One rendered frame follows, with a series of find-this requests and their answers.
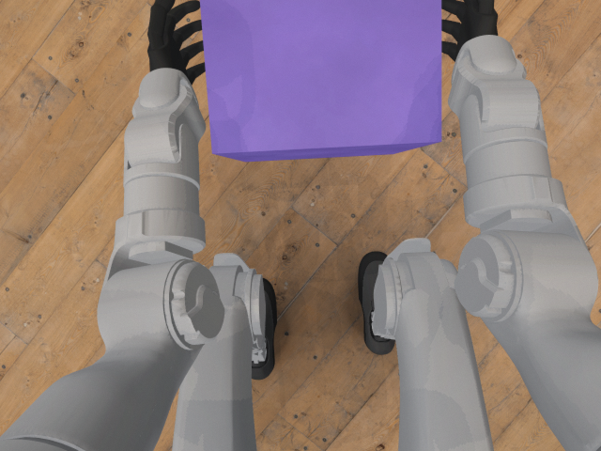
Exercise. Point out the left robot forearm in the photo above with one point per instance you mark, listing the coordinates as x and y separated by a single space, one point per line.
161 182

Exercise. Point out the right robot shin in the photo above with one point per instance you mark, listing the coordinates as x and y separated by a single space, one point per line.
415 245

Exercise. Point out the right robot foot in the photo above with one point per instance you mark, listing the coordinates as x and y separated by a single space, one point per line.
367 276

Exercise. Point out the robot right hand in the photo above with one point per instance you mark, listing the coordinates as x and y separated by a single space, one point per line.
477 17

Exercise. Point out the robot left upper arm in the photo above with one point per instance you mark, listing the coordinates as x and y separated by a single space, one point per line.
153 320

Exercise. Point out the robot left hand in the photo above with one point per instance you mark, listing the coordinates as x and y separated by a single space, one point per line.
164 43

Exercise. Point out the right robot forearm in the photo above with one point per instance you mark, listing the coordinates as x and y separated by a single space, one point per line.
504 144

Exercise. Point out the carton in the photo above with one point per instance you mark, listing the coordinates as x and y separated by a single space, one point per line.
307 79

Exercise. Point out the robot right upper arm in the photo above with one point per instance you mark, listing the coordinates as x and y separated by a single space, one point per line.
535 291

